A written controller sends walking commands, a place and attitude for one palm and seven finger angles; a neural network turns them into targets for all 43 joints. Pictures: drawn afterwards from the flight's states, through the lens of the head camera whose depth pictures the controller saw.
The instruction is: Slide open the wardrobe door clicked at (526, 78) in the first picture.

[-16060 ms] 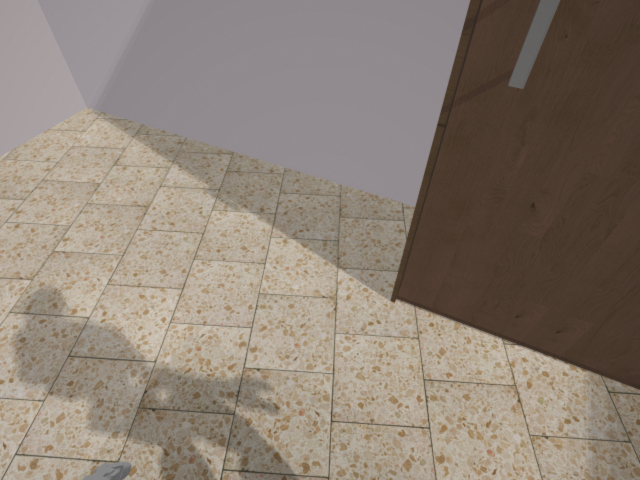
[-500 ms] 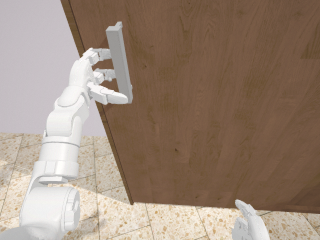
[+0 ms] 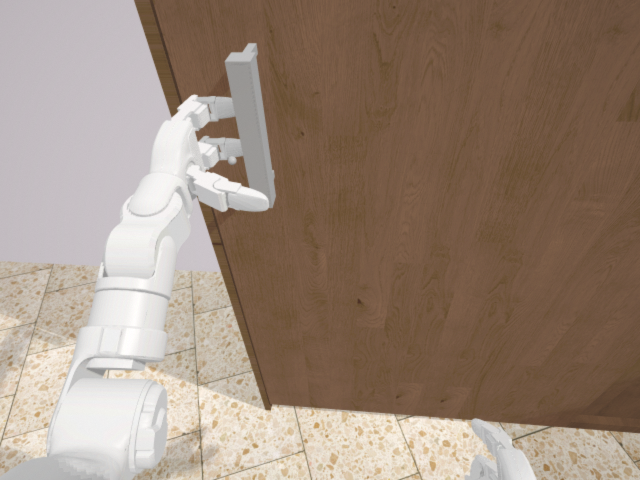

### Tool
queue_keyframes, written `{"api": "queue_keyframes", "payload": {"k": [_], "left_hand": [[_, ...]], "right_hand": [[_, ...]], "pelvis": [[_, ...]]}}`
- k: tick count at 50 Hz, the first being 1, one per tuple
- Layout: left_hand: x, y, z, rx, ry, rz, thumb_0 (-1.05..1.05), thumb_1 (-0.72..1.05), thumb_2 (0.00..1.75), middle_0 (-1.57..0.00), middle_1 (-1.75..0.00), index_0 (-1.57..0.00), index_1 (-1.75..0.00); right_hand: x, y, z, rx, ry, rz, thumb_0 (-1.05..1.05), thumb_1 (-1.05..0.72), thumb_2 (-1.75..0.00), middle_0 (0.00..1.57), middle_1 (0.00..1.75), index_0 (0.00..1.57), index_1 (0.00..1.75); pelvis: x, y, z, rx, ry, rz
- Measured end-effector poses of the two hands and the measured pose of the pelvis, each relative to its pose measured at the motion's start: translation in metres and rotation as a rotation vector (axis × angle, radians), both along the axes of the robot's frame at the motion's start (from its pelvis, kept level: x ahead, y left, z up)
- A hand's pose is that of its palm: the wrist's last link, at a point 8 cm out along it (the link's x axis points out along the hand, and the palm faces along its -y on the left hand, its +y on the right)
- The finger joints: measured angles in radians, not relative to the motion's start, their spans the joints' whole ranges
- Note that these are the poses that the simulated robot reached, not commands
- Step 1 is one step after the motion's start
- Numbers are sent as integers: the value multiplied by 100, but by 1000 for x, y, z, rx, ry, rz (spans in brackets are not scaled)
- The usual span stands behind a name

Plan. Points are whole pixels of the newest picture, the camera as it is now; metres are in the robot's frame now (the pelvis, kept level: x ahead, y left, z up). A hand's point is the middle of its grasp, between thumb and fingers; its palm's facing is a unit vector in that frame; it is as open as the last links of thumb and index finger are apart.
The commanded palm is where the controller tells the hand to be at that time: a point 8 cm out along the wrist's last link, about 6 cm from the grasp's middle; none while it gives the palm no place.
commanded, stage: move the hooked fingers beside the handle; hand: left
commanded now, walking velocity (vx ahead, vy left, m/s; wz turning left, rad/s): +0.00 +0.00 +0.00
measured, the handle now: (258, 130) +0.48 +0.13 +0.23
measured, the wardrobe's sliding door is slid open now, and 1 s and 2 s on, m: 0.00 0.00 0.00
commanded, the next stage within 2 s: none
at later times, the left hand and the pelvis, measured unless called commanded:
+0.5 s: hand (218, 152) +0.41 +0.16 +0.24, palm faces +0.05 -1.00 -0.04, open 14.0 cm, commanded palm +0.38 +0.21 +0.24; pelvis +0.00 -0.01 +0.00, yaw -1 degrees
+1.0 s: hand (200, 156) +0.40 +0.18 +0.24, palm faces +0.03 -1.00 -0.04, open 14.0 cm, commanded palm +0.38 +0.22 +0.24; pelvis +0.00 -0.01 +0.00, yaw -1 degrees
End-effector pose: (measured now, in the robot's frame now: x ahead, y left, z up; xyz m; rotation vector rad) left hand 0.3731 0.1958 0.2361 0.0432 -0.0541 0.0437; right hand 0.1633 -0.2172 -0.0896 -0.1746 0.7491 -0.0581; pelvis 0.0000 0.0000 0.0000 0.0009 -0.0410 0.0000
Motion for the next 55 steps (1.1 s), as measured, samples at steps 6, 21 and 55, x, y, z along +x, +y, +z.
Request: {"api": "queue_keyframes", "payload": {"k": [6,21,55], "left_hand": [[3,2,1,-8,8,-5,-1,-50,30,-30,-120,-27,-122],[19,13,1,-20,35,-1,-1,-50,30,-31,-120,-30,-120],[8,39,3,8,21,-9,-1,-50,30,-31,-120,-31,-120]], "right_hand": [[2,-2,2,-6,-4,-1,2,-91,-90,20,30,20,30],[-12,-22,2,-11,11,-67,1,-91,-90,20,30,20,30],[0,-17,7,-20,-20,-41,1,-91,-90,20,30,20,30]], "pelvis": [[-1,-3,0,1,1,0],[1,-9,1,1,26,-24],[2,-5,1,-4,28,-10]]}}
